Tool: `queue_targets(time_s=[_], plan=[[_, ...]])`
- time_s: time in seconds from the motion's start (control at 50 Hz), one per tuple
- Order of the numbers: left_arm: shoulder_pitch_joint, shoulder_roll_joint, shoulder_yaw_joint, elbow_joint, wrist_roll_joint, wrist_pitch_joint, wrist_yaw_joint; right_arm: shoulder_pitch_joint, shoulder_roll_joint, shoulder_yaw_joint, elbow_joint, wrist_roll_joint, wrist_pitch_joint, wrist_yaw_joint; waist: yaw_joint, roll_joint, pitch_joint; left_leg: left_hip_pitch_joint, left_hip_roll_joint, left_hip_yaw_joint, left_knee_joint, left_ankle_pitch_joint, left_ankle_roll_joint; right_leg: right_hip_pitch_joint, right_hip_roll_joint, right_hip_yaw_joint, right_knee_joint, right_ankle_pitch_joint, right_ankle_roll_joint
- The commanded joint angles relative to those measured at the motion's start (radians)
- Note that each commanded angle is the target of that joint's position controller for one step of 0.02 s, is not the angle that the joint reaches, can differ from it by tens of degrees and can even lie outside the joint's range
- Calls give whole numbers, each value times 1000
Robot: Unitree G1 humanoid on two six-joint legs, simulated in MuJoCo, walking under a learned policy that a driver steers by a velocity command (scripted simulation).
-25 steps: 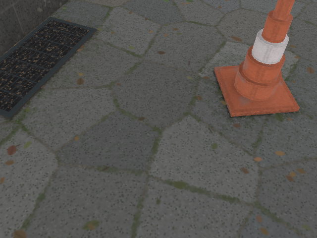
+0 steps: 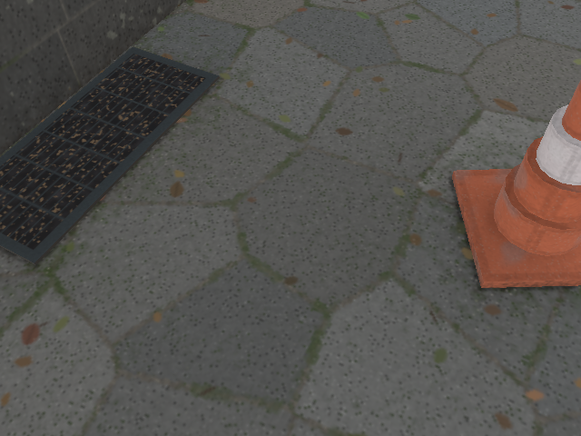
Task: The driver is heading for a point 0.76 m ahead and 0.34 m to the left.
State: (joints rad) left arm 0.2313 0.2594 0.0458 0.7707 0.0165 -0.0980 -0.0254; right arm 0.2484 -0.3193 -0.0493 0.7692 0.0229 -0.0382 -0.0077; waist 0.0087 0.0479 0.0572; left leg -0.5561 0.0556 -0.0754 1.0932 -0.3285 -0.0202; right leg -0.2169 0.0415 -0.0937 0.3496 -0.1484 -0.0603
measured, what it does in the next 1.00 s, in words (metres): walks ahead, turning left: left foot, then right foot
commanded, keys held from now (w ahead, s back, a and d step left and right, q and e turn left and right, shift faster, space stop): q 1.00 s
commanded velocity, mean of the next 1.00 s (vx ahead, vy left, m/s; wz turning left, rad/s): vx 0.07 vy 0.00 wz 0.53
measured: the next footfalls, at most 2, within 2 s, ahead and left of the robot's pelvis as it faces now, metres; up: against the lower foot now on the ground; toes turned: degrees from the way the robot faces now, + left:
left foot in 0.26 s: +0.23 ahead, +0.14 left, +0.00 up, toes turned +9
right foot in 0.72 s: +0.26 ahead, -0.08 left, +0.00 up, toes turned +29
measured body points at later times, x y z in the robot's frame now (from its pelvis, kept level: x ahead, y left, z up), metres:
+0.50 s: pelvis +0.13 +0.04 -0.01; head +0.18 +0.08 +0.44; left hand +0.23 +0.35 -0.12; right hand +0.35 -0.20 -0.09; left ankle +0.19 +0.13 -0.74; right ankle +0.18 -0.12 -0.68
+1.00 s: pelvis +0.16 +0.00 +0.00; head +0.20 +0.01 +0.45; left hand +0.12 +0.31 -0.10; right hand +0.44 -0.16 -0.10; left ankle +0.08 +0.12 -0.68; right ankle +0.22 -0.10 -0.74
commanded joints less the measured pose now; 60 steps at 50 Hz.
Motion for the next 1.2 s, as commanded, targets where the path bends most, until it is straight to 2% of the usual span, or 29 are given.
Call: queue_targets(time_s=[0.02,0.1,0.16,0.22,0.24,0.26,0.28,0.3,0.32,0.34,0.36,0.38,0.42,0.52,0.6,0.7,0.72,0.74,0.76,0.78,0.82,0.9,0.98,1.1,1.12,1.14,1.16,1.18,1.2], plan=[[-96,138,35,-57,1,-19,17,85,-33,-12,-54,-11,19,-8,-54,-141,-67,15,30,7,-106,120,-34,5,-270,74,-139,651,-158],[-77,164,40,-35,-6,14,46,-28,-18,-9,-107,-14,15,21,-2,-128,-91,58,23,57,-338,327,-22,67,-254,-18,-121,580,-134],[-66,187,50,-19,-22,41,54,-72,-42,-23,-150,-16,19,42,10,-122,-93,44,21,64,-417,288,5,147,-296,-16,-59,525,-123],[-90,199,59,-19,-44,65,61,-52,-68,-42,-176,-21,27,55,-17,-128,-91,80,-9,98,-480,176,52,170,-319,-15,78,527,-90],[-99,191,58,-21,-50,72,64,5,-81,-53,-167,-22,24,53,-50,-109,-113,170,-43,123,-557,222,78,151,-287,-40,189,552,-60],[-47,168,53,-13,-39,73,63,85,-138,-78,-150,-25,20,39,-73,-23,-166,319,-59,89,-634,468,118,100,-208,-71,370,473,-5],[-20,121,33,-44,10,66,56,127,-248,-102,-168,-31,23,13,-60,207,-229,542,155,-211,-604,1004,227,-156,-96,-95,686,-26,77],[21,99,18,-63,13,64,42,101,-260,-92,-204,-52,20,13,-23,277,-392,705,341,-566,-663,967,446,-373,56,71,946,-566,117],[-13,162,33,-44,-12,69,32,64,-194,-78,-223,-39,20,23,-63,108,-407,655,301,-499,-701,769,415,-395,-6,197,999,-520,105],[-66,164,35,-59,-30,76,32,8,-157,-67,-227,-28,19,23,-44,48,-305,563,250,-398,-711,619,355,-428,-33,187,975,-445,91],[-84,149,35,-52,-21,85,43,-29,-137,-63,-225,-13,24,19,-25,-28,-225,469,197,-333,-733,489,299,-434,-62,181,899,-378,94],[-98,159,41,-56,-10,95,56,-62,-125,-58,-230,-7,33,10,-10,-12,-189,388,160,-296,-755,401,269,-401,-76,180,824,-323,99],[-74,138,38,-53,-10,104,59,-86,-132,-60,-244,-28,44,-1,14,59,-180,298,109,-266,-777,375,256,-314,-49,161,753,-263,116],[-96,112,28,-54,-14,102,66,-70,-149,-73,-247,-23,55,-28,-12,77,-203,303,89,-299,-773,233,248,-270,-29,184,541,-207,144],[-110,122,33,-62,-21,92,55,-78,-149,-75,-254,-25,70,-27,-28,115,-179,284,78,-375,-780,90,232,-213,-13,193,415,-203,133],[-16,137,50,-38,-25,67,34,-98,-139,-73,-259,0,88,-28,18,112,-167,264,27,-421,-709,113,174,-20,-12,166,62,-75,71],[11,194,67,-36,-11,69,38,-74,-107,-64,-260,0,89,-29,10,20,-171,168,-35,-357,-603,-18,122,82,-151,269,-10,-62,22],[-17,288,85,-42,13,80,44,-63,-76,-58,-286,1,84,-26,-36,-271,-114,-43,-206,-125,-383,-212,59,107,-356,510,-68,39,-110],[-48,251,79,-66,40,76,42,-69,-154,-83,-285,-18,69,-22,-14,-315,-104,-70,-178,-87,-126,-279,9,17,-466,624,-94,126,-216],[-117,194,62,-96,31,73,51,-42,-192,-99,-257,-15,69,-17,-41,-230,-100,-50,-146,-104,0,-212,-5,1,-422,529,-68,156,-196],[-171,140,47,-113,-5,76,62,7,-149,-94,-208,-14,89,-20,-51,-172,-83,-72,-138,-75,115,-102,-39,36,-307,354,-31,158,-115],[-88,152,46,-104,-2,97,74,-83,-84,-67,-246,5,96,-13,15,-200,-68,-126,-95,8,42,-38,-81,144,-278,228,-27,257,-139],[-60,207,67,-101,-6,110,69,-134,-57,-48,-280,-3,93,2,51,-232,-106,-29,-36,57,-167,-78,-88,198,-327,190,-13,311,-157],[-95,241,83,-95,-43,105,45,-76,-77,-60,-272,1,106,23,8,-238,-119,208,-50,140,-508,22,-9,135,-355,122,64,334,-117],[-99,228,81,-89,-53,102,45,-35,-79,-66,-256,-1,107,23,-18,-218,-127,296,-70,155,-630,121,24,100,-337,89,120,293,-79],[-41,189,72,-65,-48,97,41,6,-114,-81,-242,-3,105,14,-26,-132,-147,441,-65,101,-717,266,61,6,-294,26,229,180,-9],[-34,119,47,-88,3,95,36,40,-218,-105,-255,-4,100,-2,-14,143,-173,644,165,-216,-729,627,147,-263,-186,-60,514,-227,91],[-104,116,41,-134,13,92,43,14,-257,-100,-277,-39,79,0,-36,266,-191,589,363,-425,-709,809,367,-439,-69,26,735,-543,141],[-150,171,57,-133,-6,95,49,25,-192,-84,-268,-50,58,8,-85,147,-217,552,328,-363,-734,716,388,-432,-93,119,842,-524,141]])
Keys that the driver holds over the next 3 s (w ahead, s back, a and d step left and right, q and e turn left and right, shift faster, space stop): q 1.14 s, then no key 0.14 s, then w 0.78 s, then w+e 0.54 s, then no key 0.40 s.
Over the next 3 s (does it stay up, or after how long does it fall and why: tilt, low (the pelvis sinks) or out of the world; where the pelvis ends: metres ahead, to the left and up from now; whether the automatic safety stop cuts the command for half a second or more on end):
stays up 0.67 0.46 0.00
